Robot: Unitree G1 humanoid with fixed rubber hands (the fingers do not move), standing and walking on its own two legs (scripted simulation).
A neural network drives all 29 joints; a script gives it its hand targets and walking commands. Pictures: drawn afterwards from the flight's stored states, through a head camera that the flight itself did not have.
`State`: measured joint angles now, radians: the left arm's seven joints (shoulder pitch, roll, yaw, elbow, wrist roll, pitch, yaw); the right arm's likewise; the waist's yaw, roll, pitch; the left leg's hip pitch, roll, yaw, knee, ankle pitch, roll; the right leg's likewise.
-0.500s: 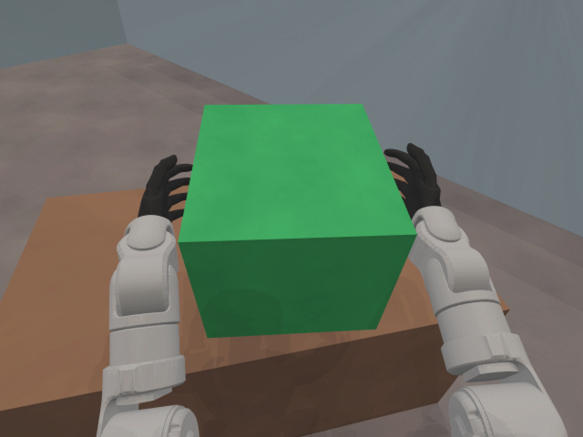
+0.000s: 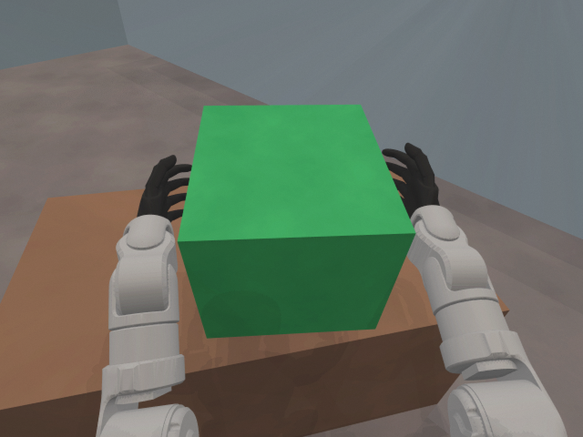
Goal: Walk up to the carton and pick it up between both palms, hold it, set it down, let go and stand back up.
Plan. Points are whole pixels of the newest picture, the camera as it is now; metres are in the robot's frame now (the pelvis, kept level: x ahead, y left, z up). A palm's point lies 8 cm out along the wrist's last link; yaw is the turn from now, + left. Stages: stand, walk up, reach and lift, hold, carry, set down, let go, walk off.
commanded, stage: hold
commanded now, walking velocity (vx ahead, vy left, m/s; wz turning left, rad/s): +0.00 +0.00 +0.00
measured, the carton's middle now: (287, 215) +0.41 +0.02 +0.13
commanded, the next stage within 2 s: none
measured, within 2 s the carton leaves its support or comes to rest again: neither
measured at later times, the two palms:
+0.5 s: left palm (157, 216) +0.34 +0.18 +0.18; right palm (420, 203) +0.36 -0.15 +0.19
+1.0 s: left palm (157, 217) +0.34 +0.18 +0.18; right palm (419, 204) +0.36 -0.15 +0.19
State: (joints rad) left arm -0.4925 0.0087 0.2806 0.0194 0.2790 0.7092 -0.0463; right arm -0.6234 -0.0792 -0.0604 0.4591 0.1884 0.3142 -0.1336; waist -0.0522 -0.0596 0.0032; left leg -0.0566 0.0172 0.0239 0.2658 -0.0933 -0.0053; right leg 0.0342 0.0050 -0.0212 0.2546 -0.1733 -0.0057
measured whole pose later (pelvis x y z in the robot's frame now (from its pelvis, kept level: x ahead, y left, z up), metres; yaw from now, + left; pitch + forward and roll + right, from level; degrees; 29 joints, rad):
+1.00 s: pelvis +0.00 +0.00 +0.00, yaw +0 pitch -7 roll +0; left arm -0.49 0.00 0.28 0.02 0.28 0.71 -0.05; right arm -0.62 -0.08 -0.06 0.45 0.19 0.32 -0.14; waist -0.05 -0.06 0.00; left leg -0.05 0.02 0.02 0.27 -0.10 0.00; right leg 0.04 0.01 -0.02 0.25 -0.17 -0.01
